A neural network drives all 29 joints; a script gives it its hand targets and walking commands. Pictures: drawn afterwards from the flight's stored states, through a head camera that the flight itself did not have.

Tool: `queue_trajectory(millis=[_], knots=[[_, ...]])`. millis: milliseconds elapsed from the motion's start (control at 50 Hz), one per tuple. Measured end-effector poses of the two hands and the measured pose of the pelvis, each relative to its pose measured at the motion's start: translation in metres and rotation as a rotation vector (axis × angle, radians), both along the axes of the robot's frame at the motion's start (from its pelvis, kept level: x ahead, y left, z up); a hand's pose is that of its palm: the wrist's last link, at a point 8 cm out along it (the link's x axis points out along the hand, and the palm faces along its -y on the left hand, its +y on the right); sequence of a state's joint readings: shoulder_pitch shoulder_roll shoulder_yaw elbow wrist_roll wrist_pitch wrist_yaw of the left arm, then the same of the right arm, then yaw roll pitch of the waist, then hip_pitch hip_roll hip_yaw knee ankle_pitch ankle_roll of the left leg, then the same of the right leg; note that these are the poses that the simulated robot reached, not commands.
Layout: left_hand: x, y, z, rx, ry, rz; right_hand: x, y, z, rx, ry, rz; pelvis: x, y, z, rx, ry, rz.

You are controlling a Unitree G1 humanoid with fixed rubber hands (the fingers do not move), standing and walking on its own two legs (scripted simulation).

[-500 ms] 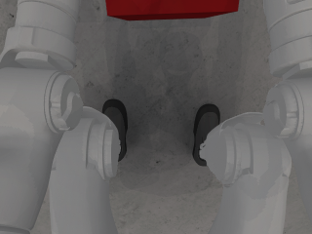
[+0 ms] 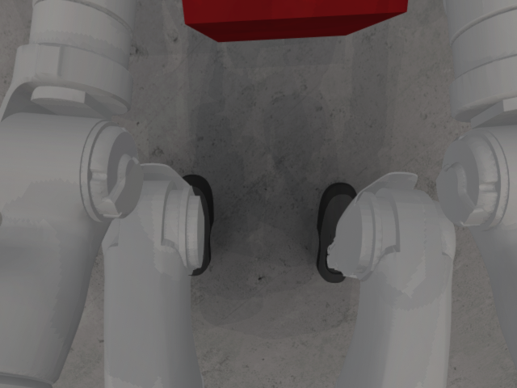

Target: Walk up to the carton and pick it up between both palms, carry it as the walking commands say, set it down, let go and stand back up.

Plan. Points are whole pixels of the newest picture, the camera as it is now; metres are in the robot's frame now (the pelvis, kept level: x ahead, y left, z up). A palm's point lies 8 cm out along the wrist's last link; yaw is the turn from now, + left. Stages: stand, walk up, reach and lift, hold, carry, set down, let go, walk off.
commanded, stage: reach and lift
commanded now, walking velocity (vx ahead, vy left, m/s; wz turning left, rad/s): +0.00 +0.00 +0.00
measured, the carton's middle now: out of the picture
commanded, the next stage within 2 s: none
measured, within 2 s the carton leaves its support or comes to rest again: neither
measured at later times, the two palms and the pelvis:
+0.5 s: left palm out of the picture +0.56 +0.15 -0.08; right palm out of the picture +0.58 -0.13 -0.07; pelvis -0.01 +0.00 +0.03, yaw +0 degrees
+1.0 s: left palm out of the picture +0.54 +0.15 -0.01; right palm out of the picture +0.56 -0.12 +0.00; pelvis -0.03 +0.00 +0.06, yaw +1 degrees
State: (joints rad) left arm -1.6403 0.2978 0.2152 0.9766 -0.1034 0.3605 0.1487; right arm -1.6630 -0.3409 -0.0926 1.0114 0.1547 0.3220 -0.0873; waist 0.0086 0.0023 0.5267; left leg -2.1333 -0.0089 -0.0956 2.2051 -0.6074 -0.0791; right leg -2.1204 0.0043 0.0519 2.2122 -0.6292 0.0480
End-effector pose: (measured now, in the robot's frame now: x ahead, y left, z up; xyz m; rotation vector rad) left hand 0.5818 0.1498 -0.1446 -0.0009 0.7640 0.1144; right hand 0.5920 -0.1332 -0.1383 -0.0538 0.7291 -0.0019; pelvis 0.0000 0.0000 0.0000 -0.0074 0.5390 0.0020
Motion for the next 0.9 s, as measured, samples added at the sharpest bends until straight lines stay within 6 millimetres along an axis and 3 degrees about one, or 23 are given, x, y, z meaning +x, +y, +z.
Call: queue_trajectory(millis=[180,320,900], knots=[[0.001,-0.003,0.022,-0.004,-0.02,-0.001,0.002,-0.002,0.022,-0.013,-0.019,-0.004,-0.002,-0.001,0.005,0.002,-0.03,0.002],[-0.01,-0.004,0.032,0.029,-0.006,0.034,0.0,0.001,0.04,-0.008,-0.015,-0.002,-0.004,-0.002,0.014,0.005,-0.048,0.003],[-0.035,0.004,0.117,0.051,-0.027,0.055,-0.023,0.013,0.126,-0.002,-0.049,-0.038,-0.03,0.0,0.053,-0.001,-0.131,0.014]])
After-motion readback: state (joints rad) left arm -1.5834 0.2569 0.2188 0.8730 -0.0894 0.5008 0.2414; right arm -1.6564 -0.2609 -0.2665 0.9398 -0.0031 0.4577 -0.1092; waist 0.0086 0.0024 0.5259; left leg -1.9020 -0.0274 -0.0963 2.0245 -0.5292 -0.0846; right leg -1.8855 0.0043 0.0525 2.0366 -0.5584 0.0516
